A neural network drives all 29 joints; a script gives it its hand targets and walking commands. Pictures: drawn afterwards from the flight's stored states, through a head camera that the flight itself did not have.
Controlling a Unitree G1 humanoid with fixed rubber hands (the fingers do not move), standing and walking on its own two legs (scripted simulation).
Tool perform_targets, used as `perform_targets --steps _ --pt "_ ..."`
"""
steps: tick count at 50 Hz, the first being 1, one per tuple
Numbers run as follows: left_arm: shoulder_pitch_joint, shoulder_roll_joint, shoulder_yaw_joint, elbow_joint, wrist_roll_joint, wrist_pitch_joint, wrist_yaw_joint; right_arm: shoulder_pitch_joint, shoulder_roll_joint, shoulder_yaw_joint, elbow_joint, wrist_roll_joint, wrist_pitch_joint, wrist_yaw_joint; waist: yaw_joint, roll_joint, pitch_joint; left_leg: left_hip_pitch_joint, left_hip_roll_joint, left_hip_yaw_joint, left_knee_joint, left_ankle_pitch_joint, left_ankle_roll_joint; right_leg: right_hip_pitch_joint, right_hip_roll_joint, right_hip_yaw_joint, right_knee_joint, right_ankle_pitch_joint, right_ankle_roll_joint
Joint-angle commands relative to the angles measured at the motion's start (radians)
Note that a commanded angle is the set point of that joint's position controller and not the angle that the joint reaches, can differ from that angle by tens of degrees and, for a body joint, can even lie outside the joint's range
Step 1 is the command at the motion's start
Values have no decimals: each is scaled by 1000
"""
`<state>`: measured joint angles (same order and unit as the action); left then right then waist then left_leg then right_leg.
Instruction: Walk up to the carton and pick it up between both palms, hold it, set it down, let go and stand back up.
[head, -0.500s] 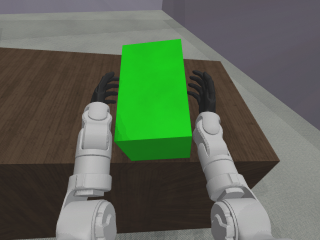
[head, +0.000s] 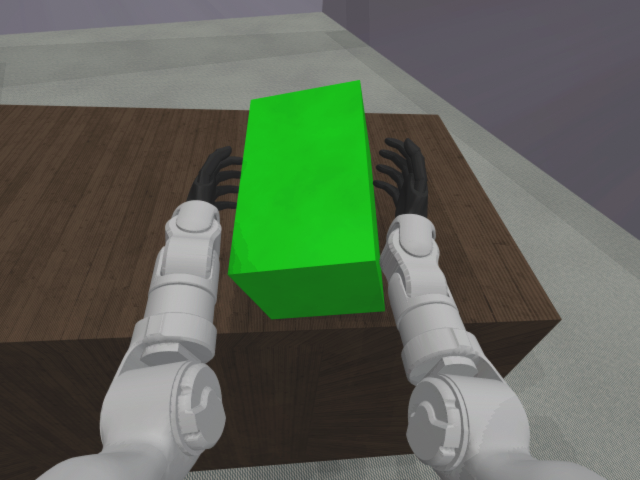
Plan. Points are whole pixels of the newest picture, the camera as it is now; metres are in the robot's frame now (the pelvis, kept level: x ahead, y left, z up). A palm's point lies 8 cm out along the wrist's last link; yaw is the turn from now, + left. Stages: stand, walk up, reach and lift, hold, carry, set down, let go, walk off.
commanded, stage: set down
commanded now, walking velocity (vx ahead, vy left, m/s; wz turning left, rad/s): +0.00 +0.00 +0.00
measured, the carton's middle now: (315, 201) +0.47 -0.05 +0.11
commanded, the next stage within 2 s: none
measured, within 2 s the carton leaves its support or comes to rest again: neither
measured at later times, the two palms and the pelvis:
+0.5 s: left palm (212, 191) +0.44 +0.09 +0.15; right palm (412, 205) +0.39 -0.16 +0.16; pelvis +0.00 +0.02 +0.00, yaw -1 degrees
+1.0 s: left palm (221, 176) +0.48 +0.08 +0.15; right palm (410, 210) +0.40 -0.17 +0.14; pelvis +0.01 +0.01 +0.00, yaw -1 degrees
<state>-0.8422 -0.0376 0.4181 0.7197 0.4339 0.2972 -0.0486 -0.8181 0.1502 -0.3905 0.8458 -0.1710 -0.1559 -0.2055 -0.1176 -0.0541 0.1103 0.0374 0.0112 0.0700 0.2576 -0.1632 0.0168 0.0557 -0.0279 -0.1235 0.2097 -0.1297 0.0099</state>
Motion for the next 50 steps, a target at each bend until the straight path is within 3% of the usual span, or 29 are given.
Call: perform_targets --steps 1,10,22,39,50 --pt "-679 -464 -324 -105 -94 -116 -125 -516 457 285 -13 -23 -9 124 -18 54 -502 -10 -33 32 5 254 -36 222 45 -9 80 460 63" --pt "-726 -482 -336 -30 -114 -127 -110 -563 437 213 40 -35 -6 135 -39 103 -550 83 -12 13 54 368 -78 98 62 -28 59 366 40" --pt "-752 -414 -233 78 -99 -118 -119 -602 421 129 59 -55 49 161 -26 93 -484 36 -8 21 20 293 -64 76 56 -20 59 294 37" --pt "-832 -349 -157 214 -102 -184 -139 -615 499 64 57 -150 95 167 -55 75 -576 -100 -24 35 -9 177 -35 150 36 11 112 447 52" --pt "-817 -338 -122 299 -94 -196 -148 -649 500 54 14 -170 94 169 -54 98 -625 -93 -19 30 22 260 -46 120 46 5 125 513 51"
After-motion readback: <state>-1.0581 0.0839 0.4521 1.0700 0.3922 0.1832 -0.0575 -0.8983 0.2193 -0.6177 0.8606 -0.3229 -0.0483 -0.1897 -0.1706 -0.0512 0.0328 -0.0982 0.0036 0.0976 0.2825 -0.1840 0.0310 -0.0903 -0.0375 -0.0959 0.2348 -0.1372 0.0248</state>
